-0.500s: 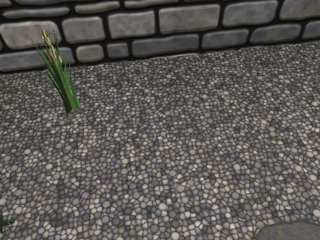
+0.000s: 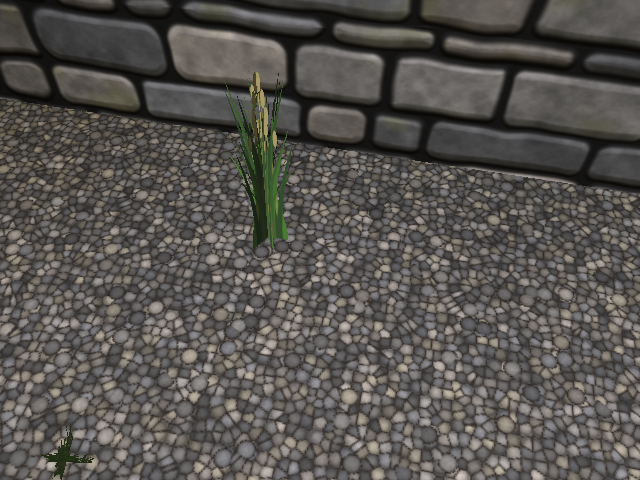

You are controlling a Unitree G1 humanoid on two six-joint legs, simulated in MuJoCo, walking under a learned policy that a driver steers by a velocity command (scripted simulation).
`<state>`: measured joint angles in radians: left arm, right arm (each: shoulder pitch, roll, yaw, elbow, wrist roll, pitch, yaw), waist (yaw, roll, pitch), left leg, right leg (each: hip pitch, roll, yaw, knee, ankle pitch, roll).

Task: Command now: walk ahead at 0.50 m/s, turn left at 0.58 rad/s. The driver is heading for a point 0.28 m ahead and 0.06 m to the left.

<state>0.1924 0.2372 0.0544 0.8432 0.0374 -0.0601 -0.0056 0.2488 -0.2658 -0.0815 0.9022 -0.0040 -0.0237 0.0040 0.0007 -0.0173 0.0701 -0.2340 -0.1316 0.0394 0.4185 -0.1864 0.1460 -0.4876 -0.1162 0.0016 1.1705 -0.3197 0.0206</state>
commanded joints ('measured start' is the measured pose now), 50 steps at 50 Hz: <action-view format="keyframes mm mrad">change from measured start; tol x32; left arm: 1 70 76 16 -41 12 29 -7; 50 102 50 -35 182 -28 49 23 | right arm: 1 38 -131 -24 -52 9 -37 -4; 50 72 -22 67 160 -3 4 -41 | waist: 1 28 22 -73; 19 13 -204 -470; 50 11 15 -15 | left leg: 1 90 256 -282 -199 359 141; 16 253 205 -252 186 888 -44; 18 -52 14 -156 691 -155 -95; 20 -165 2 -209 887 -375 -113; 35 160 152 -108 -31 -57 -95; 38 -164 275 -290 -222 -313 -68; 50 12 211 -180 -140 -34 -81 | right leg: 1 -93 -13 2 -73 54 29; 15 121 149 -34 -637 272 -69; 19 735 -367 516 -671 1389 -377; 34 63 -61 181 -972 -176 -141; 50 308 31 82 -854 181 -52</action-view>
